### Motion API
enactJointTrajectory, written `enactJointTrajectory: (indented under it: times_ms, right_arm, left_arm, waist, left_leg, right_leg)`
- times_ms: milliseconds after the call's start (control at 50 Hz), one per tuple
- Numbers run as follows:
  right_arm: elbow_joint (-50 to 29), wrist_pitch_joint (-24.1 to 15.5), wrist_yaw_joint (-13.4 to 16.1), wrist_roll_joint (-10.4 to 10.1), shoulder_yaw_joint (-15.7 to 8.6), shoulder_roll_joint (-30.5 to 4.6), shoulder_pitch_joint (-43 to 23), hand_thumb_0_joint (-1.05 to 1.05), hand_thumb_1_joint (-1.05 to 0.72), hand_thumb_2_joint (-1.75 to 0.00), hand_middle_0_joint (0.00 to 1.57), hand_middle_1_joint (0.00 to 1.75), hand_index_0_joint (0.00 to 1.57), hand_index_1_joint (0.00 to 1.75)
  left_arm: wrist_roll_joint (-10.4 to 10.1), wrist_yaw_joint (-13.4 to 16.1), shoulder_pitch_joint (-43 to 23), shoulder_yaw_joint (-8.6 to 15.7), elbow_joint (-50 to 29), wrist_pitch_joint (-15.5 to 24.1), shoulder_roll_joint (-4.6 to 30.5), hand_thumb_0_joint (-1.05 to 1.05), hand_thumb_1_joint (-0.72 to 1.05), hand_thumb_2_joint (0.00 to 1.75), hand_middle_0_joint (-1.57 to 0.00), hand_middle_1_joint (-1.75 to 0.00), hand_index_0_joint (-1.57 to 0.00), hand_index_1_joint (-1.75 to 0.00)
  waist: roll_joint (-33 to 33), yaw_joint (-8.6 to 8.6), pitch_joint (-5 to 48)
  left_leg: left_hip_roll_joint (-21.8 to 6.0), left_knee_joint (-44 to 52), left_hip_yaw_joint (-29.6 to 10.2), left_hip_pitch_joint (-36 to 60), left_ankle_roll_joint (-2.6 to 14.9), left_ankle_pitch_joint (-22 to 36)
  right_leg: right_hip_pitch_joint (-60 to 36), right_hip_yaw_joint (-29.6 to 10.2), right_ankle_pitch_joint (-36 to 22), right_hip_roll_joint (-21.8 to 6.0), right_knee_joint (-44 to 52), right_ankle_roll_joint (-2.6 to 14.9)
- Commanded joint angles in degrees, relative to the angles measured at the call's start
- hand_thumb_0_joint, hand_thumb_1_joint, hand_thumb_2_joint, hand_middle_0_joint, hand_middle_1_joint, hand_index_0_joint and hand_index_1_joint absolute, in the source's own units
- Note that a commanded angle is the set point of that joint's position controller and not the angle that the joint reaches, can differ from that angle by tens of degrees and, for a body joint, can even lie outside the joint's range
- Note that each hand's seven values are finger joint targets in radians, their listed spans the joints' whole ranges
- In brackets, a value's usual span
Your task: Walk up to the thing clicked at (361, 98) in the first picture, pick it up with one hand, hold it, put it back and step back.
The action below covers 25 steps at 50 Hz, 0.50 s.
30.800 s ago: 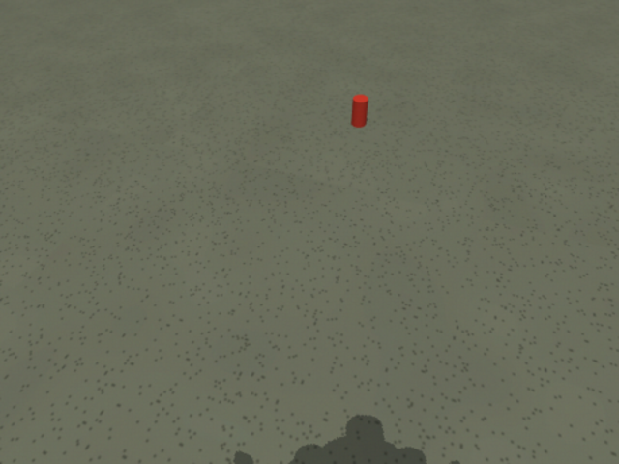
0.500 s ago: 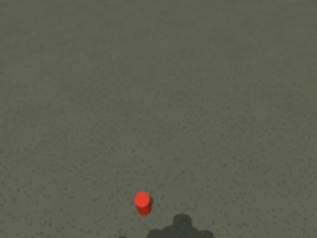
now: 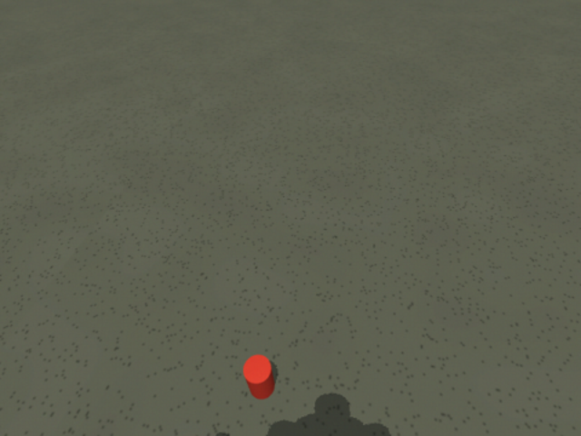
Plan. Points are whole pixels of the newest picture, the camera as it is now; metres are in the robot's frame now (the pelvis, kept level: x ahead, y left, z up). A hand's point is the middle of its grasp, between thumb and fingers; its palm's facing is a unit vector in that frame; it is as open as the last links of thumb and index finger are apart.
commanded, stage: stand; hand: left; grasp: from the side
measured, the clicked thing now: (259, 377) +0.42 +0.17 -0.70
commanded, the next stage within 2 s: step back in 0.28 s
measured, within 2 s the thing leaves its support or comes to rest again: neither
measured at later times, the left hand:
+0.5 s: hand out of the picture +0.09 +0.29 -0.17, palm faces -0.03 -0.93 -0.38, open 7.4 cm
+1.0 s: hand out of the picture +0.03 +0.35 -0.18, palm faces -0.09 -0.92 -0.37, open 7.4 cm
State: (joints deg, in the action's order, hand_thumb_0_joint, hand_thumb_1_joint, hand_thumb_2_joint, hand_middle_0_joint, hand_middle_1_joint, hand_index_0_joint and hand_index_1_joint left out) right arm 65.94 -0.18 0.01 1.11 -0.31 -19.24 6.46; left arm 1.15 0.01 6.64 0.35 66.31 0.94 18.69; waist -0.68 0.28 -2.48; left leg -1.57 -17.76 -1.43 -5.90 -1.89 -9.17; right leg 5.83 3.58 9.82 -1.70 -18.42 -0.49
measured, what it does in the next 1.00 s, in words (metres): steps to the left: left foot, then right foot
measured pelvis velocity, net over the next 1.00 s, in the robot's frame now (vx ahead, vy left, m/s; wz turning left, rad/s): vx -0.08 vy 0.09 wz -0.06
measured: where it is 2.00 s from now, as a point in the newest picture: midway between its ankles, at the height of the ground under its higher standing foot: outside the picture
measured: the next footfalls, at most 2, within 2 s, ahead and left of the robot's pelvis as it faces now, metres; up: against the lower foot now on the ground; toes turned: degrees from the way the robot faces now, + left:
left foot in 0.58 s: -0.02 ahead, +0.15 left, +0.00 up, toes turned -1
right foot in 1.00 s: -0.06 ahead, -0.02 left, +0.00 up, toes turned +1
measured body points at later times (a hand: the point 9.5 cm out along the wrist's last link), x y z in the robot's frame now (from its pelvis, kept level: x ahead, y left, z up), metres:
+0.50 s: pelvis -0.02 +0.03 -0.01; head +0.04 +0.02 +0.43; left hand +0.09 +0.33 -0.14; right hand +0.06 -0.30 -0.14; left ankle -0.04 +0.14 -0.71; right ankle +0.00 -0.12 -0.75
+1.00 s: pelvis -0.08 +0.09 -0.03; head -0.01 +0.09 +0.42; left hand +0.03 +0.39 -0.16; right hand +0.01 -0.22 -0.15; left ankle -0.06 +0.15 -0.75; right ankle -0.10 -0.03 -0.75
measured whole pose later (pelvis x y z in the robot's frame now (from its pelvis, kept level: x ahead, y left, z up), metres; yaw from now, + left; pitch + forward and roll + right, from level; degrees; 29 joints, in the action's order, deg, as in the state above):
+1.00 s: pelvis -0.08 +0.09 -0.03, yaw -3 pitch -2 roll +0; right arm 49.7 1.6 1.5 0.8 -2.7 -19.4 6.0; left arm 1.0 1.0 7.2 3.3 52.3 -3.1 21.0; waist 1.2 -0.6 -11.3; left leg 4.3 -35.5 4.9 -16.8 5.6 -17.2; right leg 15.1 -3.9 22.2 2.1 -38.2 0.8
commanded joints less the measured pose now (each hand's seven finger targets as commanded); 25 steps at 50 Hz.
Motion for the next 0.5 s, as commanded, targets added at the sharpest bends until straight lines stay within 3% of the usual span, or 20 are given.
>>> enactJointTrajectory:
  times_ms: [0,60,80,100,240,260,280,320,360,380,440,480]
  right_arm:
    - [-3.28,-1.12,0.69,-0.18,-2.09,-11.36,-2.1,0.0,-0.9,-0.9,0.2,0.3,0.2,0.3]
    - [-3.24,-1.06,0.67,-0.25,-2.17,-11.49,-2.12,0.0,-0.9,-0.9,0.2,0.3,0.2,0.3]
    - [-3.35,-1.12,0.62,-0.19,-2.22,-11.68,-2.56,0.0,-0.9,-0.9,0.2,0.3,0.2,0.3]
    - [-3.27,-1.14,0.66,-0.31,-2.14,-11.48,-1.85,0.0,-0.9,-0.9,0.2,0.3,0.2,0.3]
    - [-3.05,-1.11,0.71,-0.28,-2.01,-11.8,-1.93,0.0,-0.9,-0.9,0.2,0.3,0.2,0.3]
    - [-5.24,-0.07,0.37,-0.7,-3.15,-14.29,-3.59,0.0,-0.9,-0.9,0.2,0.3,0.2,0.3]
    - [-6.46,0.33,0.38,-1.25,-3.2,-13.18,-2.87,0.0,-0.9,-0.9,0.2,0.3,0.2,0.3]
    - [-7.54,1.04,0.38,-1.6,-3.56,-12.18,-1.02,0.0,-0.9,-0.9,0.2,0.3,0.2,0.3]
    - [-9.09,2.14,0.26,-1.22,-4.53,-12.15,0.97,0.0,-0.9,-0.9,0.2,0.3,0.2,0.3]
    - [-9.76,2.66,0.07,-1.1,-4.67,-12.48,1.99,0.0,-0.9,-0.9,0.2,0.3,0.2,0.3]
    - [-11.24,3.02,-0.25,-1.75,-4.98,-12.17,5.64,0.0,-0.9,-0.9,0.2,0.3,0.2,0.3]
    - [-12.28,2.74,-0.09,-1.37,-5.13,-12.89,5.46,0.0,-0.9,-0.9,0.2,0.3,0.2,0.3]
  left_arm:
    - [-0.23,0.73,-2.43,2.5,-3.57,0.93,12.55,0.0,0.9,0.9,-0.2,-0.3,-0.2,-0.3]
    - [-0.18,0.79,-2.4,2.49,-3.77,0.91,12.66,0.0,0.9,0.9,-0.2,-0.3,-0.2,-0.3]
    - [-0.14,0.75,-2.01,2.28,-3.87,1.04,12.32,0.0,0.9,0.9,-0.2,-0.3,-0.2,-0.3]
    - [-0.17,0.71,-2.3,2.35,-3.91,1.05,12.53,0.0,0.9,0.9,-0.2,-0.3,-0.2,-0.3]
    - [-0.39,0.79,-1.63,2.21,-3.88,0.97,12.4,0.0,0.9,0.9,-0.2,-0.3,-0.2,-0.3]
    - [-1.76,0.87,-1.42,5.71,-4.87,0.37,16.95,0.0,0.9,0.9,-0.2,-0.3,-0.2,-0.3]
    - [-1.87,1.13,-0.07,5.99,-5.64,0.19,17.29,0.0,0.9,0.9,-0.2,-0.3,-0.2,-0.3]
    - [-1.51,1.39,-0.83,6.65,-7.57,-0.07,18.29,0.0,0.9,0.9,-0.2,-0.3,-0.2,-0.3]
    - [-0.35,1.59,-3.8,7.06,-10.88,-0.13,17.98,0.0,0.9,0.9,-0.2,-0.3,-0.2,-0.3]
    - [0.13,1.55,-4.55,7.27,-12.23,-0.28,17.75,0.0,0.9,0.9,-0.2,-0.3,-0.2,-0.3]
    - [0.64,1.51,-8.87,6.85,-15.57,-0.99,16.55,0.0,0.9,0.9,-0.2,-0.3,-0.2,-0.3]
    - [0.76,1.68,-7.9,6.69,-16.66,-1.49,16.19,0.0,0.9,0.9,-0.2,-0.3,-0.2,-0.3]
  waist:
    - [-0.29,-0.07,2.46]
    - [0.07,0.02,2.19]
    - [0.43,0.17,3.07]
    - [0.77,-0.37,3.11]
    - [0.48,-0.02,3.12]
    - [1.51,0.16,-3.58]
    - [2.66,-0.07,-1.48]
    - [5.81,-0.56,0.93]
    - [10.57,-0.83,4.14]
    - [10.06,-1.07,4.42]
    - [12.05,-2.89,5.11]
    - [11.38,-1.57,6.44]
  left_leg:
    - [-5.51,3.05,-3.93,-0.93,2.4,3.5]
    - [-5.46,3.1,-4.06,-1.87,2.27,3.02]
    - [-5.6,2.42,-3.89,-0.58,2.36,5.11]
    - [-5.56,2.47,-3.74,-0.47,2.26,5.09]
    - [-5.74,2.73,-3.9,-0.41,2.21,6.81]
    - [-3.81,-5.74,-3.71,-6.27,4.02,14.98]
    - [-2.3,-10.58,-1.56,-6.2,3.9,15.04]
    - [1.68,-18.73,1.03,-7.28,3.3,5.93]
    - [4.17,-33.19,-1.09,-11.45,4.25,-19.26]
    - [3.52,-37.47,-2.67,-11.18,4.7,-21.11]
    - [2.36,-36.01,-2.75,-12.67,4.78,-19.45]
    - [1.4,-28.6,-1.97,-13.75,4.36,-16.36]
  right_leg:
    - [-0.32,-5.94,-1.4,-6.39,3.71,1.16]
    - [-0.58,-5.72,0.02,-6.14,3.85,1.08]
    - [-0.52,-5.89,-2.59,-6.39,3.8,1.06]
    - [-0.21,-6.02,-3.14,-6.4,3.64,1.15]
    - [-0.91,-5.5,-5.0,-6.21,3.05,1.14]
    - [2.49,-6.61,-15.87,-6.22,-0.99,1.88]
    - [1.8,-7.32,-21.53,-7.64,-1.65,3.58]
    - [1.86,-11.09,-26.05,-12.69,-0.85,8.69]
    - [1.99,-15.74,-27.97,-19.25,-0.88,14.85]
    - [4.9,-14.84,-27.02,-19.71,-2.11,15.74]
    - [5.37,-10.69,-25.78,-16.65,-5.96,13.6]
    - [1.89,-10.18,-25.65,-15.32,-10.22,12.12]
